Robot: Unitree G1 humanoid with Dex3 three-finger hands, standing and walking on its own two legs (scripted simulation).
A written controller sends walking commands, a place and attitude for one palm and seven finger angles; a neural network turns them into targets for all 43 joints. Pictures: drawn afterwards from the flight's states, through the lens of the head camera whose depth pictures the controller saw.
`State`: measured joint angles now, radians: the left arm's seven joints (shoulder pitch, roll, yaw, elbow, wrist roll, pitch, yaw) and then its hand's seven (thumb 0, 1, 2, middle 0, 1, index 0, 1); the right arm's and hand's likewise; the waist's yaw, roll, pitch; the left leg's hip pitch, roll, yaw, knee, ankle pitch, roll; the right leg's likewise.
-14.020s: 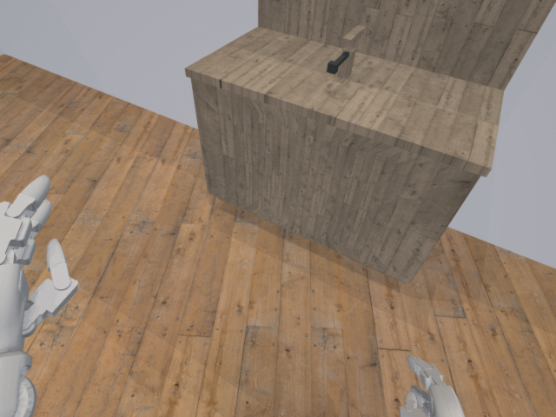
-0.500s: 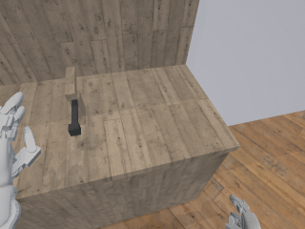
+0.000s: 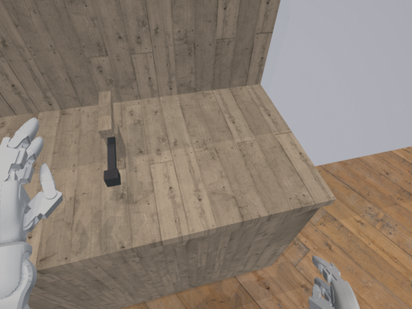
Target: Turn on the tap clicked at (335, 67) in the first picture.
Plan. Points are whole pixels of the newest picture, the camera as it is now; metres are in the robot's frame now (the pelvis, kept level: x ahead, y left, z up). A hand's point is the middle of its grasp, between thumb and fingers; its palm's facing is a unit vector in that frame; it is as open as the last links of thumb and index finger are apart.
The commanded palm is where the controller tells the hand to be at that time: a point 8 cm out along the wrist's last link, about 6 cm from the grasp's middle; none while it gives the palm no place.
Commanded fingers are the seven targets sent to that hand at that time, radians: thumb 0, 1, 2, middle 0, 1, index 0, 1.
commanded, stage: come to a stop and stand still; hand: left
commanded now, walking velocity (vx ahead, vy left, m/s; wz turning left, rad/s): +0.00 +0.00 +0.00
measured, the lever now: (112, 177) +0.35 +0.24 +0.02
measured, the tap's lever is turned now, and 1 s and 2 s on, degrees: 0 0 0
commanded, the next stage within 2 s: look again from close up in 0.54 s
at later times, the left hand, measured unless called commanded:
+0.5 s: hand (29, 187) +0.24 +0.29 +0.16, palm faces +0.35 -0.87 -0.35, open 7.4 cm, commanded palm +0.17 +0.33 +0.18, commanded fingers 0.00 0.90 0.90 -0.20 -0.30 -0.20 -0.30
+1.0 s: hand (33, 194) +0.22 +0.27 +0.16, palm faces +0.37 -0.85 -0.37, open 7.4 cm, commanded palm +0.16 +0.31 +0.18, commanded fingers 0.00 0.90 0.90 -0.20 -0.30 -0.20 -0.30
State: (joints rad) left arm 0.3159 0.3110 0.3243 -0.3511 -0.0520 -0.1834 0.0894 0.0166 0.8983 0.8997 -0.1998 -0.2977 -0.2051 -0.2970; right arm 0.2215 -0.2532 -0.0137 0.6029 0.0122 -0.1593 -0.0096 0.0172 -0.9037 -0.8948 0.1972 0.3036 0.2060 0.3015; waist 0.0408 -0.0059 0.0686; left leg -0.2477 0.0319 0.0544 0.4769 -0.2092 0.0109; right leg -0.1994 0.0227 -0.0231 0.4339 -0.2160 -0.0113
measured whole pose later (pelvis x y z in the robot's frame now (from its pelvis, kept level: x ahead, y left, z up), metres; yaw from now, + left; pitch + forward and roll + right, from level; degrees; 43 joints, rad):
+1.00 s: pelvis +0.01 +0.03 +0.00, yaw +1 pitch +0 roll -2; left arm 0.43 0.37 0.34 -0.47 -0.05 -0.21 0.11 0.02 0.89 0.90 -0.21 -0.30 -0.21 -0.30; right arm 0.21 -0.21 0.02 0.59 0.01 -0.11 -0.05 0.02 -0.90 -0.89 0.20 0.30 0.21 0.30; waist 0.01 -0.01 0.05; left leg -0.24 0.00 0.05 0.45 -0.20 0.05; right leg -0.16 -0.01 -0.03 0.36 -0.19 0.03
